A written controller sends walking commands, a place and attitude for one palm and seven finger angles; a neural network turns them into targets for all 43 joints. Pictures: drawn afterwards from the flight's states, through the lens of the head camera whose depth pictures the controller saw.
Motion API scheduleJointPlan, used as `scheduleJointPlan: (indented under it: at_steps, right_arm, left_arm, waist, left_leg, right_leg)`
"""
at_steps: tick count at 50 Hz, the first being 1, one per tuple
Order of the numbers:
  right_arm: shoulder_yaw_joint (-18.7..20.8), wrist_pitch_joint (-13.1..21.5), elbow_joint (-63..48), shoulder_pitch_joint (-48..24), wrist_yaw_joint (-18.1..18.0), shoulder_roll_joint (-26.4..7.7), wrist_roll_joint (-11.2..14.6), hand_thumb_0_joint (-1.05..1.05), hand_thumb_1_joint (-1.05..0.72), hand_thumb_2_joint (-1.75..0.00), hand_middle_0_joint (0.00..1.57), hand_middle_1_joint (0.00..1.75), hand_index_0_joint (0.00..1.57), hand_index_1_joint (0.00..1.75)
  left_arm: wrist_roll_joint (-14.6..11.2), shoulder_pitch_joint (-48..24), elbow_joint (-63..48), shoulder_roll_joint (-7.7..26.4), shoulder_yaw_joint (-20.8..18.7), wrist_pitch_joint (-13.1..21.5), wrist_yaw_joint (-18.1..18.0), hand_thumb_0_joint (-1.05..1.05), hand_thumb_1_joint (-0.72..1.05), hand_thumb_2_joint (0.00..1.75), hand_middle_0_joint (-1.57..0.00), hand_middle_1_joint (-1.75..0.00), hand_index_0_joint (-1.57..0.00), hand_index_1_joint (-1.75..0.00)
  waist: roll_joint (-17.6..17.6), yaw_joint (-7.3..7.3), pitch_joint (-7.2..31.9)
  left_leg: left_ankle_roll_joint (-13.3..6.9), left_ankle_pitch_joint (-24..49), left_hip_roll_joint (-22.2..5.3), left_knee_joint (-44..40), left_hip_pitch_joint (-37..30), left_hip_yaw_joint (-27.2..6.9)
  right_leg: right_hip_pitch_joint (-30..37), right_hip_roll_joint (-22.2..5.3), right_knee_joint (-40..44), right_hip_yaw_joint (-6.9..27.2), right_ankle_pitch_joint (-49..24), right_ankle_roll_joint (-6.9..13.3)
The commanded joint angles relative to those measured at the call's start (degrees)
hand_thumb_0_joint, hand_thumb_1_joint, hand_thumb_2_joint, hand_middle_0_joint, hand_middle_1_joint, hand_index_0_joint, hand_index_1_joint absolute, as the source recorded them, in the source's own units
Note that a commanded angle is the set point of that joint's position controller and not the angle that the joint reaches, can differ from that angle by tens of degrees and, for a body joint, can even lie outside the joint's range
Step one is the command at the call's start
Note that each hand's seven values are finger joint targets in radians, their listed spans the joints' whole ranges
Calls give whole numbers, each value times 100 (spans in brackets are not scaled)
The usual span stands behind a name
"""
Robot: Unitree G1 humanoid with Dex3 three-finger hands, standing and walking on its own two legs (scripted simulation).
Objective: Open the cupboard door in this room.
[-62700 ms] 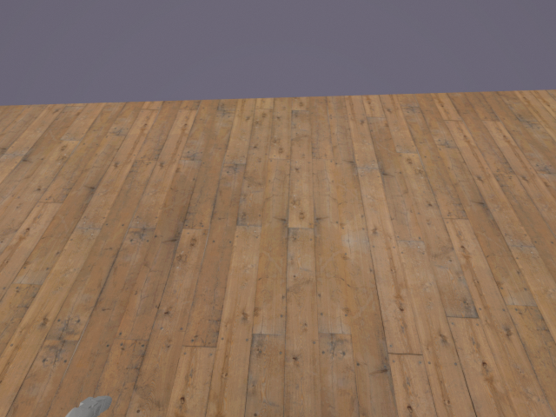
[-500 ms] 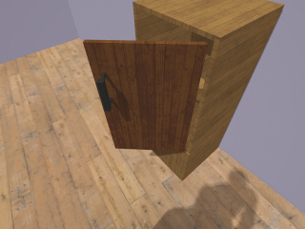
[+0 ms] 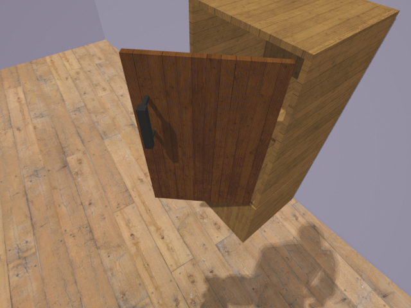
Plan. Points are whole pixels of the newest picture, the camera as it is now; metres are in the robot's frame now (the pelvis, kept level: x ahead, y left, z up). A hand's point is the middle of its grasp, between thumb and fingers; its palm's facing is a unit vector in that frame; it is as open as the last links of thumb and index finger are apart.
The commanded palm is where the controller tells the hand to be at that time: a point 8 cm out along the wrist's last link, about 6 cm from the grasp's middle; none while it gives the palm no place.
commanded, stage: raise the hand with hooked fingers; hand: left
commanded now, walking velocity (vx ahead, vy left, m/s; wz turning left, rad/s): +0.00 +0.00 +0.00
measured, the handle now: (147, 122) +0.52 +0.19 +0.04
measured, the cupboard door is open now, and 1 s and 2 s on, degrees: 46 46 46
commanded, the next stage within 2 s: none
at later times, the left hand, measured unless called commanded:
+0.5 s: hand (105, 299) +0.14 +0.19 -0.03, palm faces +0.08 -0.99 -0.08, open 9.4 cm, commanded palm +0.14 +0.25 -0.02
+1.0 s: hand (87, 254) +0.20 +0.23 +0.01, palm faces +0.00 -1.00 -0.06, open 12.4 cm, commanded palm +0.18 +0.29 +0.02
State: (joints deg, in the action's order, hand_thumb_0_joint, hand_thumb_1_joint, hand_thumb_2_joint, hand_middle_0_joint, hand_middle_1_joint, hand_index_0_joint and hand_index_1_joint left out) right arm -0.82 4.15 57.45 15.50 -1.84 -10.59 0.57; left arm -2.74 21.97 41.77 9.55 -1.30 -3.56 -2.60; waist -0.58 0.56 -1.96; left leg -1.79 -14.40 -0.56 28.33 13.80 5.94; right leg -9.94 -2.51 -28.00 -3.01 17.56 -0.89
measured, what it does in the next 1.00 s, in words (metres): stands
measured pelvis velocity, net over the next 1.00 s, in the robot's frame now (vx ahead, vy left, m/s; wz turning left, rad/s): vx -0.03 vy -0.01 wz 0.02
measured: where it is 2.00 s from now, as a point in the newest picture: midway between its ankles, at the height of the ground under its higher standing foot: outside the picture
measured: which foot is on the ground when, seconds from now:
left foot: down 0.00-1.00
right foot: down 0.00-1.00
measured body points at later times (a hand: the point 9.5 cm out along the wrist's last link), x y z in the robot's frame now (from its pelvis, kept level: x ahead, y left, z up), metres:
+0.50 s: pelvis -0.04 -0.04 -0.08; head +0.01 -0.02 +0.36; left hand +0.13 +0.24 -0.02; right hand +0.19 -0.26 -0.14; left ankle +0.01 +0.10 -0.74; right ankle -0.03 -0.13 -0.74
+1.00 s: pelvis -0.03 -0.01 -0.05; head +0.02 +0.00 +0.40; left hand +0.20 +0.29 +0.01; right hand +0.12 -0.27 -0.12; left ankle +0.01 +0.10 -0.74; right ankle -0.03 -0.13 -0.74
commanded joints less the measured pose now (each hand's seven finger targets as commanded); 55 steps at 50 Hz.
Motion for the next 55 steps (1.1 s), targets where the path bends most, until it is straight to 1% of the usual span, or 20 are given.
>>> scheduleJointPlan:
  at_steps: [1,2,3,4,5,6,8,10,13,14,15,18,20,22,26,31,36,40,44,55]
  right_arm:
    - [292,1250,-1538,-292,-266,-827,257,0,-90,-90,20,30,20,30]
    - [385,1294,-1854,-449,-241,-1013,184,0,-90,-90,20,30,20,30]
    - [462,1274,-1965,-419,-227,-1135,73,0,-90,-90,20,30,20,30]
    - [505,1243,-2098,-468,-195,-1096,16,0,-90,-90,20,30,20,30]
    - [556,1235,-2284,-594,-110,-1061,24,0,-90,-90,20,30,20,30]
    - [567,1211,-2402,-692,-13,-1006,-24,0,-90,-90,20,30,20,30]
    - [680,1174,-2659,-896,143,-1023,-33,0,-90,-90,20,30,20,30]
    - [762,1189,-2942,-955,270,-1076,29,0,-90,-90,20,30,20,30]
    - [717,1122,-3552,-1093,177,-1096,146,0,-90,-90,20,30,20,30]
    - [684,1113,-3645,-1082,121,-1065,182,0,-90,-90,20,30,20,30]
    - [661,1103,-3646,-952,52,-1063,177,0,-90,-90,20,30,20,30]
    - [587,1126,-3541,-654,-141,-979,133,0,-90,-90,20,30,20,30]
    - [490,1193,-3391,-536,-228,-1022,107,0,-90,-90,20,30,20,30]
    - [454,1256,-3238,-498,-300,-1056,148,0,-90,-90,20,30,20,30]
    - [396,1281,-3186,-529,-370,-1137,229,0,-90,-90,20,30,20,30]
    - [359,1199,-3290,-587,-354,-1048,218,0,-90,-90,20,30,20,30]
    - [389,1293,-3222,-446,-275,-1087,190,0,-90,-90,20,30,20,30]
    - [407,1348,-3173,-307,-262,-1211,202,0,-90,-90,20,30,20,30]
    - [401,1398,-3186,-197,-297,-1260,220,0,-90,-90,20,30,20,30]
    - [287,1243,-3285,-190,-297,-1337,241,0,-90,-90,20,30,20,30]
  left_arm:
    - [-654,-51,-4427,-46,80,720,-355,0,81,86,-21,-36,-21,-36]
    - [-687,-496,-4537,214,-148,1000,-242,0,78,85,-21,-37,-21,-37]
    - [-680,-399,-4236,529,-617,1341,-111,0,76,84,-21,-39,-21,-39]
    - [-754,247,-3699,337,-712,1724,137,0,74,83,-21,-40,-21,-40]
    - [-780,979,-3279,181,-743,2110,446,0,71,82,-21,-42,-21,-42]
    - [-861,1315,-2972,-69,-636,2528,790,0,69,81,-22,-43,-22,-43]
    - [-992,1466,-2899,145,-921,3411,1540,0,64,79,-22,-47,-22,-47]
    - [-1026,1349,-2842,754,-1360,4014,2281,0,60,77,-22,-50,-22,-50]
    - [-1510,741,-3887,994,-1645,3742,2663,0,53,74,-23,-54,-23,-54]
    - [-1668,313,-4248,1057,-1681,3630,2651,0,50,73,-23,-55,-23,-55]
    - [-1763,-66,-4641,1188,-1767,3590,2554,0,48,72,-23,-57,-23,-57]
    - [-1649,-782,-5657,1308,-1702,3760,2251,0,41,69,-24,-62,-24,-62]
    - [-1563,-1442,-5831,1376,-1426,3828,2256,0,36,67,-24,-64,-24,-64]
    - [-1550,-1333,-5384,1443,-1435,3737,2417,0,32,65,-24,-68,-24,-68]
    - [-1738,-1052,-4605,1742,-1781,3049,2849,0,22,61,-25,-74,-25,-74]
    - [-2063,-624,-4226,1972,-2460,2437,2853,0,11,56,-26,-81,-26,-81]
    - [-2020,-791,-4272,1779,-2290,2736,2679,0,-1,51,-27,-88,-27,-88]
    - [-1947,-1113,-4143,1877,-2212,2842,2729,0,-10,47,-27,-94,-27,-94]
    - [-1921,-1382,-4364,2079,-2317,2887,2750,0,-20,43,-28,-100,-28,-100]
    - [-1865,-1997,-4102,2301,-2398,2309,2769,0,-45,32,-30,-117,-30,-117]
  waist:
    - [673,-299,783]
    - [404,-391,183]
    - [-206,-414,218]
    - [-675,-245,202]
    - [-607,1,301]
    - [-904,93,453]
    - [-860,259,877]
    - [-256,309,1197]
    - [173,325,2029]
    - [361,252,1980]
    - [185,145,1858]
    - [509,-124,2056]
    - [598,-381,1819]
    - [561,-427,1709]
    - [382,-245,1885]
    - [-59,90,2081]
    - [-2,6,1812]
    - [112,-70,1613]
    - [422,-63,1923]
    - [676,-56,1654]
  left_leg:
    - [231,1921,-324,-383,-794,-801]
    - [170,1101,-204,-110,-226,-835]
    - [157,623,-109,177,250,-828]
    - [190,510,-82,445,688,-799]
    - [240,610,-32,709,930,-698]
    - [279,580,-23,1039,1283,-633]
    - [297,478,39,1704,1988,-531]
    - [277,559,76,2215,2315,-505]
    - [154,193,138,2450,2384,-367]
    - [159,-326,153,2477,2560,-358]
    - [115,-473,90,2577,2631,-481]
    - [21,-346,-18,2810,2465,-586]
    - [-19,-476,-81,2945,2556,-683]
    - [-23,-564,-94,2992,2684,-705]
    - [-30,-418,-66,2841,2715,-703]
    - [9,63,-24,2482,2601,-727]
    - [17,134,-11,2177,2280,-716]
    - [2,-38,-3,2010,2091,-707]
    - [-11,81,-19,1780,1590,-720]
    - [62,323,-70,1354,1047,-859]
  right_leg:
    - [-1102,179,-437,-289,-278,182]
    - [-1403,196,-242,-340,-306,168]
    - [-1639,226,-248,-423,-315,170]
    - [-1888,292,-509,-516,-183,180]
    - [-1960,313,-773,-516,-197,226]
    - [-2261,332,-1161,-536,-217,228]
    - [-2557,294,-1834,-379,-430,269]
    - [-2642,224,-2283,-123,-741,333]
    - [-2655,228,-2374,92,-280,246]
    - [-2821,201,-2227,230,474,206]
    - [-2966,246,-2156,331,745,188]
    - [-3096,264,-2084,505,709,178]
    - [-3386,310,-2107,525,841,191]
    - [-3405,296,-1990,597,977,183]
    - [-2887,225,-1725,715,906,118]
    - [-2088,125,-1579,665,177,10]
    - [-2305,206,-1574,416,18,34]
    - [-2512,273,-1522,268,331,106]
    - [-2431,310,-1555,80,111,143]
    - [-2251,418,-1403,-158,-281,228]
